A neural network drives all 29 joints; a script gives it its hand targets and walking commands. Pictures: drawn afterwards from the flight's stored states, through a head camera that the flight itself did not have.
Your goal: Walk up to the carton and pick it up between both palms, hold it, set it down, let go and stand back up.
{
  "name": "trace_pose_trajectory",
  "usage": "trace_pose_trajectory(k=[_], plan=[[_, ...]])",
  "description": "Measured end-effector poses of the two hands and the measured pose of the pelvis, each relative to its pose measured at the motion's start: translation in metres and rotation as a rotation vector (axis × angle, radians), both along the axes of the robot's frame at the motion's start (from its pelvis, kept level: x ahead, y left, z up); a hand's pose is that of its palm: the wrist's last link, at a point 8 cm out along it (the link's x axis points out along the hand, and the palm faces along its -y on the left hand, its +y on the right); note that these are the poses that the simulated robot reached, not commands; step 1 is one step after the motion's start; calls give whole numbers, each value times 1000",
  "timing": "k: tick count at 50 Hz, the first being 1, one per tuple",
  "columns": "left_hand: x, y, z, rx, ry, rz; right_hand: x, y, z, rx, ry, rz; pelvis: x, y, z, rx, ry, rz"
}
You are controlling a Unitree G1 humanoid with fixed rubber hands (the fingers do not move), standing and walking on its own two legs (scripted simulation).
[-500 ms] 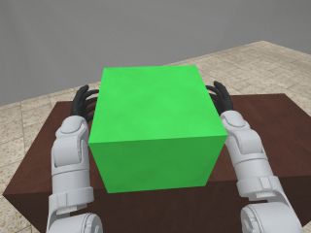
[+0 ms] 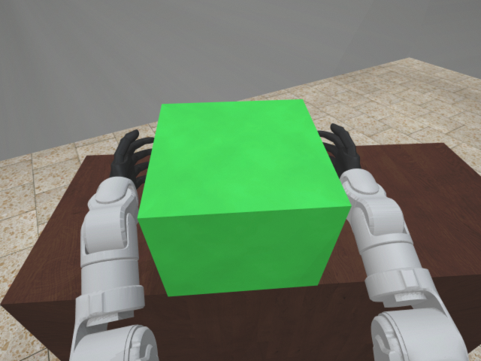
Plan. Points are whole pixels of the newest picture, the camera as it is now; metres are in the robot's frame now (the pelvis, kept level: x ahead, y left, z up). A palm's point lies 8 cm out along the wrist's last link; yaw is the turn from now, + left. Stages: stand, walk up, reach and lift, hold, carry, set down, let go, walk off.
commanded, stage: hold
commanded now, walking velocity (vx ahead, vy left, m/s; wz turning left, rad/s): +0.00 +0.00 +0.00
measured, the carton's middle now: (238, 193) +0.38 +0.00 +0.13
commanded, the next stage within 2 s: none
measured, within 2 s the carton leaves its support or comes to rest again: neither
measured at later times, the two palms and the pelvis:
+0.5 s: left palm (119, 182) +0.34 +0.18 +0.20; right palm (350, 174) +0.35 -0.17 +0.19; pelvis -0.02 +0.00 +0.00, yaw +0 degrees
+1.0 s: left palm (122, 183) +0.35 +0.18 +0.19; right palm (347, 172) +0.36 -0.17 +0.19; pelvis +0.00 +0.00 +0.00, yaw +0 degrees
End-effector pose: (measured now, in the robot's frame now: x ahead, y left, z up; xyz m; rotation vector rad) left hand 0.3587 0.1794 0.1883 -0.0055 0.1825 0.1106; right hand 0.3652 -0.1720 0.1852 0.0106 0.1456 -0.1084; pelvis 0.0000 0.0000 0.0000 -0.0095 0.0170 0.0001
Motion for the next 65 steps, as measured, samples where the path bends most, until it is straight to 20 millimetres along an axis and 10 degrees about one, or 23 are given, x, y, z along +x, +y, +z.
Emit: trace_pose_trajectory(k=[65], plan=[[-16,1,7,8,0,0,-15,1,8,4,-1,2,-15,2,-1,-3,-20,0]])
